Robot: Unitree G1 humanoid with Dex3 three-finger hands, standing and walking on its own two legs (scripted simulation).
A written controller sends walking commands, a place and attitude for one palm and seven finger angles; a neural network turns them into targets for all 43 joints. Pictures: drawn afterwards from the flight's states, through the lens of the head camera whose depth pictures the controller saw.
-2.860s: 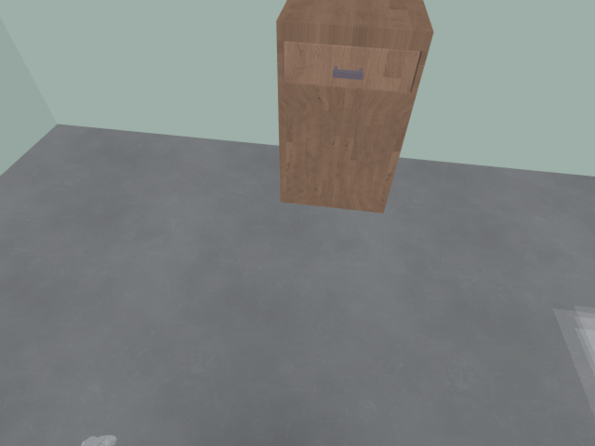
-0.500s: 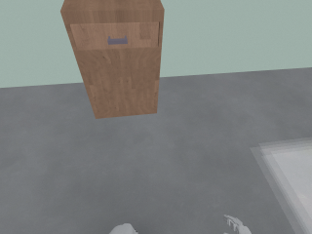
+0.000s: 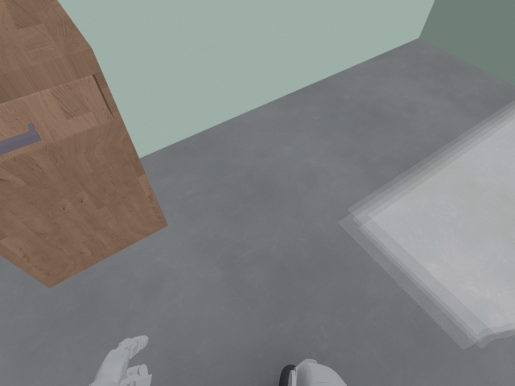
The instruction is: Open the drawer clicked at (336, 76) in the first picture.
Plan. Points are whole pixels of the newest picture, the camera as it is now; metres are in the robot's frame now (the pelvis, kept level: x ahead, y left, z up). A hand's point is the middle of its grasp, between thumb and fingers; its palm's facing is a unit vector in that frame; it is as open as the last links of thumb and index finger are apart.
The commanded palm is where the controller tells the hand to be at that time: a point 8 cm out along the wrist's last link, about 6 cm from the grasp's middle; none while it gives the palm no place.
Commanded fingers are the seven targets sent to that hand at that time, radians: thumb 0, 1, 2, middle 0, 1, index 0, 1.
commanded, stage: turn to face it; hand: left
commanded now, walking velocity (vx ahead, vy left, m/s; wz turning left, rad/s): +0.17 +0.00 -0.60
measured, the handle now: (13, 138) +0.66 +0.60 -0.06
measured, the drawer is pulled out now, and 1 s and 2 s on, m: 0.00 0.00 0.00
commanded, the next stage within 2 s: take the last steps up to it in 1.12 s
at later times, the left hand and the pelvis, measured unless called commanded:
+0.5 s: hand (144, 358) +0.19 +0.21 -0.17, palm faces +0.14 -0.98 -0.16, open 7.3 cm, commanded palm none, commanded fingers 0.00 0.90 0.90 -0.20 -0.30 -0.20 -0.30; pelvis +0.14 +0.02 +0.01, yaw +6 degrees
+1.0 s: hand (153, 382) +0.15 +0.18 -0.13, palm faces +0.39 -0.88 -0.28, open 7.4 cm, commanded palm none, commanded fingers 0.00 0.90 0.90 -0.20 -0.30 -0.20 -0.30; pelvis +0.15 -0.04 +0.01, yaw +22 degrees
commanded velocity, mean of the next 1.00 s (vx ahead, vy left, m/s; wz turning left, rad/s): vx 0.00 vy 0.00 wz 0.51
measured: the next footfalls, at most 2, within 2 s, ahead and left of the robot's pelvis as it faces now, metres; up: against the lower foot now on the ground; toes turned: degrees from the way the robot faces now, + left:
right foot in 0.02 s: +0.15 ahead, -0.10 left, +0.00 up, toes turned -8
left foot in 0.38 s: +0.21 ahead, +0.12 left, +0.00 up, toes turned +11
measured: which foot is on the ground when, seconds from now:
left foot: down 0.00-0.00, up 0.02-0.36, down 0.38-0.84, up 0.86-1.00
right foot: up 0.00-0.00, down 0.02-0.40, up 0.42-0.82, down 0.84-1.00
